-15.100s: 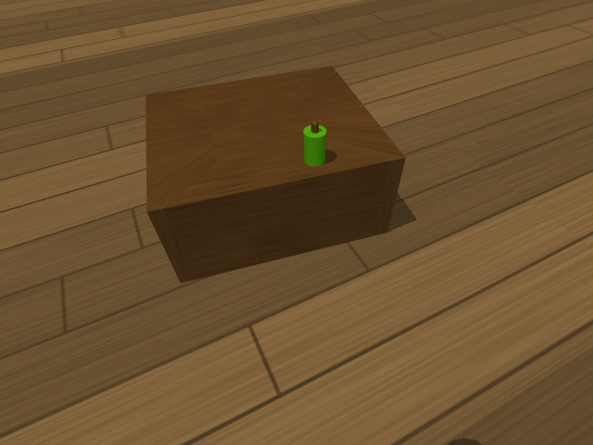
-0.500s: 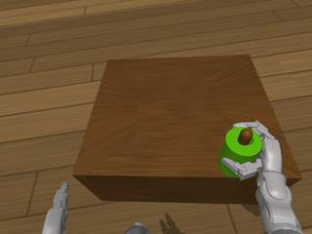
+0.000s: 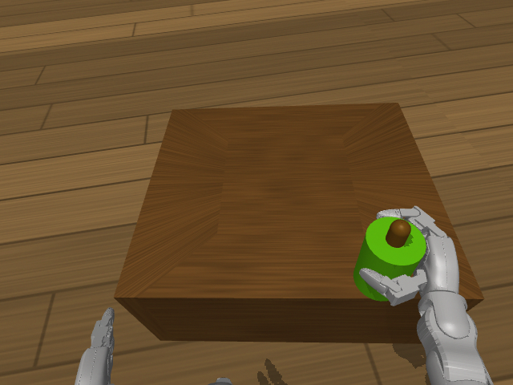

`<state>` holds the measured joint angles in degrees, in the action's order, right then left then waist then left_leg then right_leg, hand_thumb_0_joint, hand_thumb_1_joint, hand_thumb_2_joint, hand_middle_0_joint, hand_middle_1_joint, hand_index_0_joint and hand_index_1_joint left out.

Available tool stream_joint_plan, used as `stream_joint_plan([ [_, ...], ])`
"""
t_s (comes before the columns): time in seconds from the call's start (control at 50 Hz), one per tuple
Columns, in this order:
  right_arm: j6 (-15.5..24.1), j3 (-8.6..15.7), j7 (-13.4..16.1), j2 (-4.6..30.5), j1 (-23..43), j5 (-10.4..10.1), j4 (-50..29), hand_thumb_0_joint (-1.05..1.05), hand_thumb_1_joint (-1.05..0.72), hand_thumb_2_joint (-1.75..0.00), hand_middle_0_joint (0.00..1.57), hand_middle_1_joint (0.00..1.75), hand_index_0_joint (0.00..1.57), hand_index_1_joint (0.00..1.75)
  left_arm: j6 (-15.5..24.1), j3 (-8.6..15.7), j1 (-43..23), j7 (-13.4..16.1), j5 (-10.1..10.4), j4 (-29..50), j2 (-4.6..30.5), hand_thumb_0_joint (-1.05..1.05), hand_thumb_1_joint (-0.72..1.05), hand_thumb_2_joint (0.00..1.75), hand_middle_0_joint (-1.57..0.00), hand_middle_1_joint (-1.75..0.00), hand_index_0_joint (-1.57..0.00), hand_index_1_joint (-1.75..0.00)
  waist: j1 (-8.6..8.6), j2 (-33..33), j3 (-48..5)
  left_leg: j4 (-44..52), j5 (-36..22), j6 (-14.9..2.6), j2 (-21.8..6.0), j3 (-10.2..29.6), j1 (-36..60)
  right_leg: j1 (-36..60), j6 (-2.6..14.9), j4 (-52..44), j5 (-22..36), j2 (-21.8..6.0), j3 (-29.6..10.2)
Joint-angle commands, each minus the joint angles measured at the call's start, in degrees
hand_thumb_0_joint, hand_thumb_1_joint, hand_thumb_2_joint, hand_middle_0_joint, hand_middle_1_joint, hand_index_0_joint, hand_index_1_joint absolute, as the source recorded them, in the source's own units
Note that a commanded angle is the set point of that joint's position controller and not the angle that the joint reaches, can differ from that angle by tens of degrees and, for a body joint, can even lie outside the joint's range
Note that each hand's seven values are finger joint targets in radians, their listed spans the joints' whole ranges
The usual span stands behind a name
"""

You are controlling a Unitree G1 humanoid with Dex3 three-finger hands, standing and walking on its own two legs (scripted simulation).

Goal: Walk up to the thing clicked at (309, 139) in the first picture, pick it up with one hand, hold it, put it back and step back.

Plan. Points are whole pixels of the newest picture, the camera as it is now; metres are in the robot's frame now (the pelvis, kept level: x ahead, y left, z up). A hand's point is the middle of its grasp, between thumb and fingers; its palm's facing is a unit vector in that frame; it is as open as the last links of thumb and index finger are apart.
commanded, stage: hold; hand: right
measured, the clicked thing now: (388, 254) +0.32 -0.16 +0.03
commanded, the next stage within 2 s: none
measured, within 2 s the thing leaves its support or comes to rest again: neither
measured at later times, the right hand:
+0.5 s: hand (392, 254) +0.32 -0.16 +0.04, palm faces +0.13 +0.99 -0.04, open 10.9 cm
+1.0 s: hand (392, 252) +0.32 -0.16 +0.04, palm faces +0.13 +0.99 -0.04, open 10.9 cm
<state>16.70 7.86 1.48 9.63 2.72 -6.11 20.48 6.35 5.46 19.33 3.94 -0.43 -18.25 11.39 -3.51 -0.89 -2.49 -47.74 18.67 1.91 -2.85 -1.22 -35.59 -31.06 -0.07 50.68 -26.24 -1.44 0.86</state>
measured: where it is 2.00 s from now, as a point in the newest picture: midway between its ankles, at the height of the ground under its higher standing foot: outside the picture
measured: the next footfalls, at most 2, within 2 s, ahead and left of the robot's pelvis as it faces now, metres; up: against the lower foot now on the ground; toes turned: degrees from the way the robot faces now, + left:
none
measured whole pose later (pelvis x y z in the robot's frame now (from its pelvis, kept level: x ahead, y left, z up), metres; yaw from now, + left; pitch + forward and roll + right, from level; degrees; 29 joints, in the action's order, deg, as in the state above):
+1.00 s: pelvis +0.01 +0.01 +0.01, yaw +0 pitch +6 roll +0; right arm 17.0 8.5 0.4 9.9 1.1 -7.1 19.5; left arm 8.4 5.0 18.3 4.5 -0.2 -20.5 11.4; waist -3.4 -0.7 -1.7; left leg -45.4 18.5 1.5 -2.6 -1.4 -33.1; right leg -28.2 -0.6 47.5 -25.5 -1.6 0.7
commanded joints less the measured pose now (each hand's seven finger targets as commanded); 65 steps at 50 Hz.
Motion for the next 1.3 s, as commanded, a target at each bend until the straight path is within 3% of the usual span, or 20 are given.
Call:
stream_joint_plan([
  [0.0, 7.9, 3.1, 0.3, 7.1, 21.8, -2.4, -23.8, 0.00, -0.08, -1.31, 1.22, 1.42, 1.28, 1.42, 3.6, 4.0, -2.4, 0.8, 0.5, 10.6, 8.2, 0.00, -0.54, 0.04, -0.05, -0.06, -0.06, -0.05, 0.06, 3.1, -18.2, 6.9, -9.1, -1.23, 2.2, -0.7, 12.2, 5.4, 0.21, -10.3, 11.4, 1.2, -0.6],
  [0.14, 7.5, 4.2, 0.6, 8.1, 20.6, -2.6, -24.6, 0.00, -0.08, -1.32, 1.22, 1.43, 1.28, 1.43, 4.2, 4.2, -3.7, 1.2, 0.5, 8.2, 8.4, 0.00, -0.54, 0.04, -0.05, -0.06, -0.06, -0.05, 0.96, 3.8, -18.5, 6.8, -10.7, -1.45, 2.3, -0.9, 12.9, 7.1, -0.30, -11.2, 14.8, 0.9, -1.1],
  [0.18, 7.4, 1.0, -0.1, 4.8, 19.5, -2.8, -23.7, 0.00, -0.08, -1.32, 1.22, 1.42, 1.28, 1.42, 4.1, 1.7, -2.4, 0.8, 0.5, 6.3, 5.8, 0.00, -0.54, 0.05, -0.05, -0.06, -0.06, -0.06, 0.65, 4.0, -16.4, 6.6, -10.4, -1.48, 2.4, -1.1, 11.9, 6.1, -0.42, -11.4, 15.0, 0.8, -1.4],
  [0.28, 7.4, 3.1, -0.2, 7.1, 20.0, -2.8, -23.4, 0.00, -0.07, -1.32, 1.22, 1.43, 1.28, 1.43, 4.6, 3.1, -3.5, 1.1, 0.4, 6.2, 7.6, 0.00, -0.54, 0.04, -0.05, -0.06, -0.06, -0.05, 0.56, 2.5, -17.0, 7.7, -10.2, -1.14, 2.2, -0.7, 13.0, 6.4, 0.16, -11.0, 13.3, 1.1, -0.8],
  [0.32, 7.5, 5.5, 0.0, 9.1, 20.4, -3.2, -24.1, 0.00, -0.05, -1.31, 1.21, 1.42, 1.28, 1.42, 5.0, 5.7, -3.7, 1.6, 0.4, 7.6, 10.7, 0.00, -0.55, 0.05, -0.05, -0.06, -0.06, -0.06, 0.04, 2.3, -19.3, 7.6, -11.3, -1.11, 2.2, -0.7, 14.2, 7.4, 0.11, -11.3, 14.4, 1.1, -0.9],
  [0.42, 7.7, 3.6, -0.5, 6.9, 21.4, -3.4, -22.5, 0.00, -0.08, -1.32, 1.23, 1.43, 1.29, 1.43, 4.8, 2.4, -3.7, 1.2, 0.6, 6.5, 6.7, 0.00, -0.54, 0.04, -0.05, -0.06, -0.06, -0.05, -0.01, 2.6, -17.0, 7.4, -13.4, -1.13, 2.3, -0.8, 13.2, 7.0, 0.08, -10.8, 17.1, 1.1, -0.8],
  [0.5, 7.9, 3.7, -0.6, 7.6, 21.2, -3.1, -22.5, 0.00, -0.08, -1.31, 1.22, 1.42, 1.28, 1.42, 5.4, 4.4, -4.3, 1.4, 0.5, 6.4, 8.9, 0.00, -0.55, 0.05, -0.05, -0.06, -0.06, -0.06, -0.01, 3.6, -16.7, 8.1, -9.9, -1.13, 2.1, -0.5, 13.0, 6.6, 0.20, -11.5, 12.2, 1.2, -0.6],
  [0.52, 8.0, 3.3, -0.7, 7.3, 20.5, -3.0, -25.0, 0.00, -0.08, -1.32, 1.22, 1.43, 1.28, 1.43, 5.5, 3.2, -3.9, 1.3, 0.4, 8.0, 7.8, 0.00, -0.55, 0.05, -0.05, -0.06, -0.06, -0.06, 0.62, 3.7, -19.8, 7.6, -12.2, -1.16, 2.0, -0.4, 15.0, 8.1, 0.04, -11.1, 14.6, 1.3, -0.6],
  [0.54, 7.7, 3.6, -0.6, 7.4, 19.9, -3.0, -23.7, 0.00, -0.08, -1.31, 1.22, 1.43, 1.29, 1.43, 5.5, 5.1, -2.8, 1.5, 0.4, 6.7, 9.7, 0.00, -0.54, 0.04, -0.05, -0.06, -0.06, -0.05, -0.11, 3.5, -19.7, 7.6, -12.9, -1.19, 2.4, -0.7, 14.0, 8.9, -0.09, -11.3, 16.5, 1.1, -0.8],
  [0.6, 8.0, 3.9, -0.7, 7.6, 19.8, -3.3, -24.3, 0.00, -0.07, -1.32, 1.23, 1.44, 1.29, 1.44, 5.2, 1.5, -3.4, 0.8, 0.6, 6.7, 6.3, 0.00, -0.55, 0.05, -0.05, -0.06, -0.06, -0.06, 1.28, 3.9, -18.4, 7.5, -13.5, -1.28, 2.2, -0.8, 14.7, 7.5, -0.21, -11.1, 17.7, 1.2, -0.9],
  [0.72, 8.1, 5.4, -0.5, 8.4, 18.6, -3.2, -21.7, 0.00, -0.08, -1.31, 1.22, 1.42, 1.29, 1.42, 5.3, 4.3, -3.3, 1.2, 0.4, 7.0, 9.0, 0.00, -0.55, 0.05, -0.05, -0.06, -0.05, -0.06, 0.65, 3.6, -18.8, 7.6, -12.6, -1.18, 2.3, -0.8, 14.5, 7.9, -0.19, -11.3, 16.8, 1.0, -0.9],
  [0.74, 8.5, 4.7, -0.5, 8.2, 20.6, -3.3, -25.0, 0.00, -0.09, -1.31, 1.23, 1.43, 1.29, 1.43, 5.1, 1.7, -3.7, 0.9, 0.5, 6.4, 6.2, 0.00, -0.55, 0.05, -0.05, -0.06, -0.06, -0.06, 1.54, 4.5, -18.5, 7.8, -12.3, -1.26, 2.1, -0.4, 15.0, 7.4, -0.08, -11.3, 15.6, 1.3, -0.5],
  [0.8, 8.5, 5.3, -0.7, 8.3, 18.9, -3.4, -22.9, 0.00, -0.10, -1.33, 1.23, 1.44, 1.30, 1.44, 5.5, 4.4, -3.6, 1.3, 0.4, 7.1, 9.1, 0.00, -0.55, 0.05, -0.05, -0.06, -0.06, -0.06, 0.43, 2.6, -18.1, 7.8, -12.2, -1.09, 2.2, -0.5, 14.7, 6.8, 0.16, -11.3, 14.6, 1.3, -0.6],
  [0.84, 8.7, 3.4, -0.9, 6.4, 18.8, -3.3, -23.5, 0.00, -0.10, -1.32, 1.24, 1.44, 1.30, 1.44, 5.6, 2.6, -3.1, 1.1, 0.4, 8.5, 7.3, 0.00, -0.55, 0.05, -0.05, -0.06, -0.05, -0.06, 0.37, 3.0, -20.1, 7.1, -14.9, -1.21, 2.3, -0.7, 15.2, 8.3, -0.21, -10.7, 18.7, 1.2, -0.7],
  [1.0, 8.3, 4.8, -1.2, 8.2, 17.9, -3.3, -22.3, 0.00, -0.10, -1.30, 1.22, 1.41, 1.28, 1.41, 5.3, 3.4, -1.3, 1.1, 0.5, 6.6, 8.1, 0.00, -0.56, 0.05, -0.05, -0.06, -0.05, -0.06, 0.56, 4.3, -19.9, 6.5, -16.3, -1.36, 2.2, -0.7, 15.0, 8.7, -0.55, -10.3, 22.2, 1.1, -0.9],
  [1.06, 8.7, 5.2, -1.0, 9.1, 24.2, -3.5, -24.5, 0.00, -0.09, -1.31, 1.22, 1.42, 1.29, 1.42, 5.4, 3.1, -3.6, 1.2, 0.6, 7.5, 7.8, 0.00, -0.55, 0.05, -0.05, -0.06, -0.05, -0.06, -0.01, 4.2, -18.6, 7.0, -14.3, -1.24, 2.1, -0.4, 13.8, 7.9, -0.17, -10.6, 18.1, 1.1, -0.6],
  [1.1, 8.3, 6.0, -0.8, 9.5, 20.8, -3.5, -23.8, 0.00, -0.12, -1.32, 1.23, 1.43, 1.29, 1.43, 5.4, 4.4, -2.9, 1.3, 0.5, 6.4, 9.3, 0.00, -0.56, 0.05, -0.05, -0.06, -0.05, -0.06, 0.66, 4.5, -18.8, 7.0, -13.7, -1.34, 2.2, -0.6, 14.1, 8.2, -0.35, -10.9, 18.3, 1.1, -0.8],
  [1.12, 8.1, 4.3, -1.1, 7.8, 19.5, -3.3, -23.1, 0.00, -0.12, -1.32, 1.23, 1.42, 1.29, 1.42, 5.3, 2.3, -2.1, 1.0, 0.6, 7.8, 7.3, 0.00, -0.56, 0.05, -0.05, -0.06, -0.05, -0.06, 0.59, 4.4, -19.5, 6.8, -14.9, -1.41, 2.2, -0.6, 14.8, 8.6, -0.52, -10.7, 20.5, 1.1, -0.9],
  [1.16, 8.0, 2.7, -1.1, 6.3, 21.4, -3.5, -24.6, 0.00, -0.11, -1.31, 1.23, 1.42, 1.29, 1.42, 5.3, 2.7, -2.3, 1.0, 0.6, 6.9, 7.3, 0.00, -0.56, 0.05, -0.05, -0.06, -0.05, -0.06, 0.12, 4.9, -18.8, 6.6, -14.3, -1.44, 2.5, -1.0, 13.2, 9.4, -0.74, -11.1, 21.5, 0.7, -1.2],
  [1.28, 8.1, 4.1, -1.1, 7.1, 20.5, -3.4, -22.2, 0.00, -0.12, -1.30, 1.23, 1.41, 1.28, 1.41, 5.6, 3.8, -4.3, 1.0, 0.4, 7.7, 9.0, 0.00, -0.56, 0.05, -0.05, -0.05, -0.05, -0.06, 0.44, 3.2, -19.1, 6.7, -13.2, -1.36, 2.5, -1.3, 14.2, 8.6, -0.62, -11.4, 19.5, 0.6, -1.4],
])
